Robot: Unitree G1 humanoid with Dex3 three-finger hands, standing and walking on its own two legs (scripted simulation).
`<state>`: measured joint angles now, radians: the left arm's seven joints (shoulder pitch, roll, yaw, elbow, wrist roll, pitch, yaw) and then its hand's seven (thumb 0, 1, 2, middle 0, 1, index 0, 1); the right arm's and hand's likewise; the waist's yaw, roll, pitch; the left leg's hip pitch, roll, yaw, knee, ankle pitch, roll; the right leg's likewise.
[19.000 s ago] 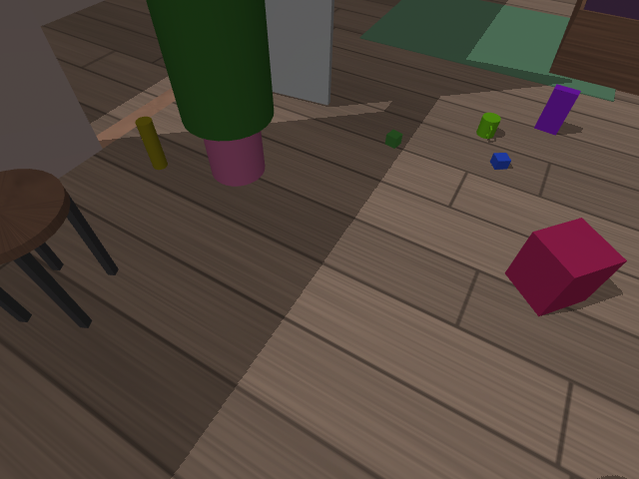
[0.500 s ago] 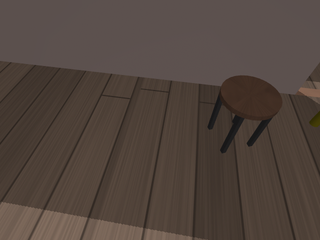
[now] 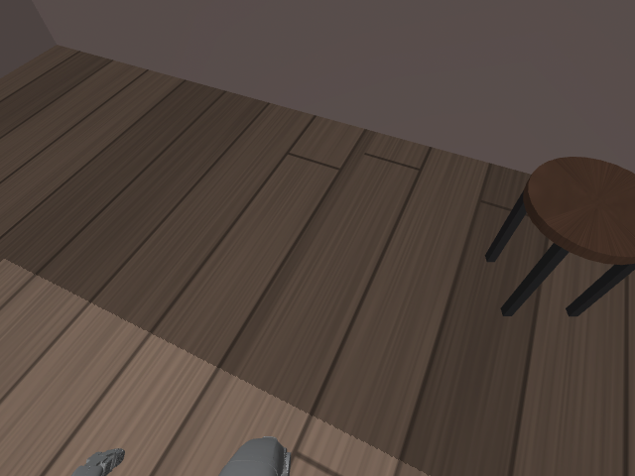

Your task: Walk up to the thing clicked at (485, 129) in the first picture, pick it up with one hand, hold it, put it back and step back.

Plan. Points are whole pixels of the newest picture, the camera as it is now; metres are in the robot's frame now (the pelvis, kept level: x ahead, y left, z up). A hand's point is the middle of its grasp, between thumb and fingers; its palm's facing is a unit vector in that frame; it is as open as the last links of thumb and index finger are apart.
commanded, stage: walk up
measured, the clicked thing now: out of the picture -0.92 -1.90 -0.73
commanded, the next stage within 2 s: none
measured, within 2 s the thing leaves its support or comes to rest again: neither
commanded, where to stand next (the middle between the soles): +0.06 +0.02 m, yaw +133 degrees
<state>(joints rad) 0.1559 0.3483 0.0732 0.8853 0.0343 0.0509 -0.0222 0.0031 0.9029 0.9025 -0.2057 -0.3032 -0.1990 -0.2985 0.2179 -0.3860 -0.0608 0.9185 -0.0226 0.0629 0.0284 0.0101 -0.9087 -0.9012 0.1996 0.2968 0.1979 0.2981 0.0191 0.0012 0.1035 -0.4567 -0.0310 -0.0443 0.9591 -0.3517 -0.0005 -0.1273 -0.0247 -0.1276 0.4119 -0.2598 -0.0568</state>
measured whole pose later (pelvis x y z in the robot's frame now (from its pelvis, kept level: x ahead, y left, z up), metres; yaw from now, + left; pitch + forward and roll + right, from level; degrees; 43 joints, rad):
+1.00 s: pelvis +0.03 -0.06 -0.03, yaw +48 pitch -2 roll +2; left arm 0.24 0.44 0.08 0.76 0.03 0.02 -0.05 0.00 0.90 0.90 -0.21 -0.30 -0.20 -0.30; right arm 0.25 -0.36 -0.05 0.75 -0.03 0.05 0.07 0.01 -0.91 -0.90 0.20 0.30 0.20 0.30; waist 0.06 -0.10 0.11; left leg -0.30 -0.01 0.06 0.62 -0.29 0.01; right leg -0.25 -0.17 -0.28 0.78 -0.46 -0.01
